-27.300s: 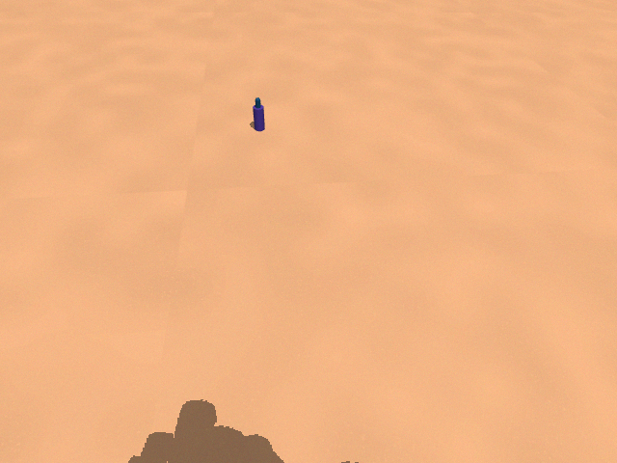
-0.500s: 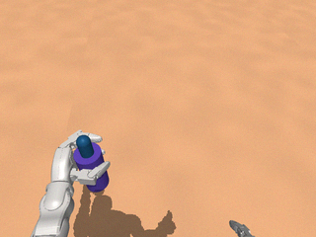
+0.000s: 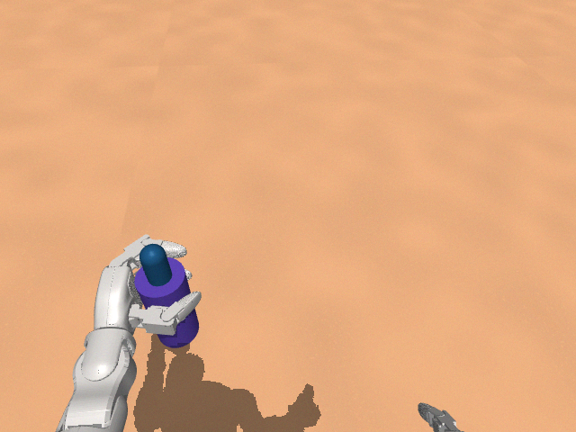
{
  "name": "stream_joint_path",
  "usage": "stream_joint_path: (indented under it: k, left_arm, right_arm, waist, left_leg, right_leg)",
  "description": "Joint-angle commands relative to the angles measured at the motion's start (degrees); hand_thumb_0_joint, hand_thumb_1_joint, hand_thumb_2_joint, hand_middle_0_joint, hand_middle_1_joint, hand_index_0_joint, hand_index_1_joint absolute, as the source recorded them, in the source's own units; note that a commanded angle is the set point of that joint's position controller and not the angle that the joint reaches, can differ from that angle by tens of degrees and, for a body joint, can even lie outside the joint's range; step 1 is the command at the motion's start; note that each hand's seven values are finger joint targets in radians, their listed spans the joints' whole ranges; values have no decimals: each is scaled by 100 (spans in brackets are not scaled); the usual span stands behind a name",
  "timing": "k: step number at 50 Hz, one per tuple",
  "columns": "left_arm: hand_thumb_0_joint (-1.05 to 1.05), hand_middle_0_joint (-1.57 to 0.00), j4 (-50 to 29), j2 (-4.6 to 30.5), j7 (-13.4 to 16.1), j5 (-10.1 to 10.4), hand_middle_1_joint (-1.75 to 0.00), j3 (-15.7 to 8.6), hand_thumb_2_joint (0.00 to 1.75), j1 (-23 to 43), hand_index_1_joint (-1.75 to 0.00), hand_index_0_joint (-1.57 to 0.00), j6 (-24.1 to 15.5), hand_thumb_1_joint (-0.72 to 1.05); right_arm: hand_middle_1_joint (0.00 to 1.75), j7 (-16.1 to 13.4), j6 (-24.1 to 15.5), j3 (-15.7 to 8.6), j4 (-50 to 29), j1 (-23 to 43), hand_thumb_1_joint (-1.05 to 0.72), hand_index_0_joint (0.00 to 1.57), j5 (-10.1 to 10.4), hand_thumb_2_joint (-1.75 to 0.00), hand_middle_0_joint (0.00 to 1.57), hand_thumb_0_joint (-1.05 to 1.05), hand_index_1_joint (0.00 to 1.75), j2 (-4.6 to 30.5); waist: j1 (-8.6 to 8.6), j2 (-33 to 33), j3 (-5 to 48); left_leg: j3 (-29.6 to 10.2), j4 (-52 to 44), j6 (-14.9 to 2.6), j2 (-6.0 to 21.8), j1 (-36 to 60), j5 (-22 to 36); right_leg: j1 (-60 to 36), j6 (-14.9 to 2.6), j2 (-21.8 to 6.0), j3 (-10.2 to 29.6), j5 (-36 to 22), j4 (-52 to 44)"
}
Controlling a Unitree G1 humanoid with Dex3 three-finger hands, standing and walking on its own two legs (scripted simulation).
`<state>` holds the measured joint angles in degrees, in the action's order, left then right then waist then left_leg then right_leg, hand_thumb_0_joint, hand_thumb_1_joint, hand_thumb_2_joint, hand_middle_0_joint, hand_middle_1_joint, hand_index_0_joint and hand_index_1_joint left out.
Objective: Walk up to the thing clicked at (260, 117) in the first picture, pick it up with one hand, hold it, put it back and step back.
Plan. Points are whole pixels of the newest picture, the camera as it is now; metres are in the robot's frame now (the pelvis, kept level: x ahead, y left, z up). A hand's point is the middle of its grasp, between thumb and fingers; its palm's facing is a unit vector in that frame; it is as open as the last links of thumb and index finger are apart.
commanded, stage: hold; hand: left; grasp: from the side
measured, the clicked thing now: (166, 294) +0.32 +0.16 +0.03
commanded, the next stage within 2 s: crouch in 0.64 s
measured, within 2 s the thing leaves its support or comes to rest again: neither
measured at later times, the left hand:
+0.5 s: hand (166, 292) +0.31 +0.16 +0.04, palm faces +0.09 -0.99 -0.05, open 8.8 cm
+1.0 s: hand (168, 300) +0.31 +0.16 +0.02, palm faces +0.12 -0.99 -0.03, open 8.7 cm
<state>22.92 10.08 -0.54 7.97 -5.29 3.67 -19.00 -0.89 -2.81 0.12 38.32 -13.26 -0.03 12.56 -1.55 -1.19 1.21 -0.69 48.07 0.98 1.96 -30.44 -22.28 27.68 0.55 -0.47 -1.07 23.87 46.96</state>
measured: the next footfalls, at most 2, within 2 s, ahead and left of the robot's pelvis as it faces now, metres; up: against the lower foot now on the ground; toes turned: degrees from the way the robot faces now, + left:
none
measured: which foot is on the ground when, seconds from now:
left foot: down 0.00-1.00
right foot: down 0.00-1.00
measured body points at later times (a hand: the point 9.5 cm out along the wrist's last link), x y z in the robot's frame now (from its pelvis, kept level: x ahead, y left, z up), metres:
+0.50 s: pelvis +0.00 +0.00 +0.00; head +0.03 +0.00 +0.45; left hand +0.30 +0.21 +0.05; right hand +0.13 -0.24 -0.11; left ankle +0.02 +0.13 -0.70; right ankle +0.00 -0.13 -0.70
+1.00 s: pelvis -0.01 +0.00 -0.01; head +0.04 +0.00 +0.44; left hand +0.30 +0.22 +0.02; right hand +0.13 -0.24 -0.12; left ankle +0.02 +0.13 -0.70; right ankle +0.00 -0.13 -0.70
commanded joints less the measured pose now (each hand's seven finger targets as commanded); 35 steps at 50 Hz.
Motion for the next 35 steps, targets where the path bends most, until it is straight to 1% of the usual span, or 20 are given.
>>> stream_joint_path:
  k: [1,3,4,5,7,8,10,12,13,16,17,21,22,25,27,29,32,33,34,35]
  left_arm:
    - [0,-121,-1796,576,23,235,-134,-305,117,1664,-133,-122,-703,29]
    - [0,-119,-2184,849,55,215,-133,-485,117,2036,-132,-121,-766,28]
    - [0,-120,-2164,717,34,178,-134,-282,117,1991,-133,-122,-765,26]
    - [0,-119,-2306,798,57,182,-133,-368,117,1988,-133,-121,-774,27]
    - [0,-117,-2308,654,53,175,-131,-213,116,2040,-131,-119,-760,27]
    - [0,-117,-2386,756,76,182,-131,-314,116,2117,-130,-118,-764,32]
    - [0,-118,-2383,757,81,159,-131,-284,115,2241,-131,-120,-741,31]
    - [0,-119,-1768,610,73,184,-132,-308,116,1905,-132,-120,-677,28]
    - [0,-119,-2294,741,74,198,-133,-332,115,2342,-132,-121,-736,30]
    - [0,-117,-2143,779,74,124,-131,-324,115,2256,-131,-119,-754,27]
    - [0,-119,-1821,746,65,126,-132,-365,115,1938,-131,-120,-718,28]
    - [0,-119,-2007,701,9,182,-133,-277,116,2131,-132,-121,-765,29]
    - [0,-120,-1904,730,15,189,-133,-349,115,2012,-132,-121,-766,28]
    - [0,-120,-2088,646,2,216,-134,-242,117,1956,-133,-121,-787,29]
    - [0,-119,-2428,868,59,197,-133,-404,116,2134,-132,-121,-791,27]
    - [0,-118,-2222,606,30,220,-132,-195,116,1941,-132,-119,-745,27]
    - [0,-118,-2187,844,85,200,-132,-469,115,2006,-132,-119,-734,26]
    - [0,-117,-2346,875,85,174,-131,-437,114,2095,-130,-119,-747,25]
    - [0,-118,-2197,689,74,169,-132,-311,115,1913,-132,-119,-721,24]
    - [0,-116,-2526,831,102,187,-131,-421,115,2079,-131,-118,-755,26]
  right_arm:
    - [30,-82,-248,-259,-734,249,-91,20,42,-90,20,0,30,710]
    - [30,-85,-254,-280,-746,293,-91,20,46,-90,20,0,30,725]
    - [30,-78,-248,-257,-759,279,-91,20,36,-90,20,0,30,699]
    - [30,-92,-243,-265,-757,252,-91,20,29,-90,20,0,30,709]
    - [30,-89,-259,-255,-684,162,-90,20,10,-90,20,0,30,694]
    - [30,-100,-252,-260,-667,184,-90,20,16,-90,20,0,30,701]
    - [30,-116,-257,-250,-682,239,-90,20,16,-90,20,0,30,700]
    - [30,-118,-267,-239,-672,313,-90,20,14,-90,20,0,30,692]
    - [30,-115,-284,-262,-682,295,-90,20,19,-90,20,0,30,707]
    - [30,-100,-274,-275,-701,294,-90,20,12,-90,20,0,30,721]
    - [30,-100,-264,-284,-685,262,-91,20,17,-90,20,0,30,728]
    - [30,-73,-286,-287,-723,329,-91,20,37,-90,20,0,30,721]
    - [30,-69,-292,-300,-724,311,-91,20,37,-90,20,0,30,750]
    - [30,-62,-309,-278,-779,302,-91,20,38,-90,20,0,30,724]
    - [30,-85,-313,-278,-752,255,-91,20,41,-90,20,0,30,729]
    - [30,-82,-309,-255,-742,217,-91,20,34,-90,20,0,30,711]
    - [30,-118,-307,-268,-758,300,-91,20,54,-90,20,0,30,723]
    - [30,-128,-293,-239,-765,327,-91,20,37,-90,20,0,30,681]
    - [30,-121,-293,-232,-754,290,-91,20,27,-90,20,0,30,669]
    - [30,-124,-289,-239,-755,296,-91,20,33,-90,20,0,30,667]
  waist:
    - [15,53,1692]
    - [44,-87,1815]
    - [-9,-134,1815]
    - [16,-133,1914]
    - [-53,-201,1890]
    - [-13,-242,1888]
    - [-44,-185,1708]
    - [-48,9,1457]
    - [-41,-102,1695]
    - [5,-182,1641]
    - [12,-110,1676]
    - [14,-166,1673]
    - [35,-145,1718]
    - [28,-133,1853]
    - [41,-193,1969]
    - [-43,-104,1908]
    - [22,-27,1769]
    - [13,-85,1710]
    - [-4,-87,1732]
    - [49,-190,1747]
  left_leg:
    - [39,-649,-111,-157,953,1376]
    - [50,-668,-110,-162,984,1322]
    - [30,-673,-104,-147,1043,1356]
    - [42,-649,-107,-149,1061,1412]
    - [21,-624,-105,-128,1136,1546]
    - [25,-632,-97,-139,1135,1541]
    - [27,-692,-88,-136,1057,1259]
    - [35,-690,-115,-146,876,1032]
    - [32,-713,-108,-153,951,1010]
    - [31,-726,-84,-148,946,964]
    - [21,-706,-94,-153,936,1014]
    - [5,-737,-78,-152,935,929]
    - [-10,-732,-76,-135,984,1005]
    - [0,-656,-83,-136,1001,1256]
    - [27,-634,-90,-149,1063,1327]
    - [6,-647,-98,-134,1071,1377]
    - [53,-656,-125,-165,939,1188]
    - [66,-666,-129,-180,887,1092]
    - [56,-677,-122,-170,916,1099]
    - [66,-689,-110,-182,902,1077]
  right_leg:
    - [-517,-52,135,-92,-1728,-691]
    - [-504,-62,120,-66,-1691,-715]
    - [-491,-67,133,-90,-1682,-691]
    - [-525,-65,131,-79,-1748,-685]
    - [-419,-72,144,-90,-1848,-627]
    - [-445,-75,137,-86,-1845,-634]
    - [-348,-80,140,-86,-1602,-710]
    - [-296,-56,125,-77,-1423,-756]
    - [-394,-70,116,-70,-1419,-754]
    - [-298,-96,125,-88,-1319,-723]
    - [-360,-84,127,-101,-1359,-713]
    - [-323,-99,132,-114,-1262,-706]
    - [-333,-100,143,-128,-1313,-678]
    - [-424,-93,148,-114,-1552,-633]
    - [-480,-85,138,-85,-1654,-648]
    - [-460,-78,156,-99,-1696,-642]
    - [-466,-52,118,-58,-1575,-737]
    - [-455,-43,100,-43,-1513,-765]
    - [-456,-52,115,-56,-1508,-741]
    - [-460,-68,113,-62,-1472,-745]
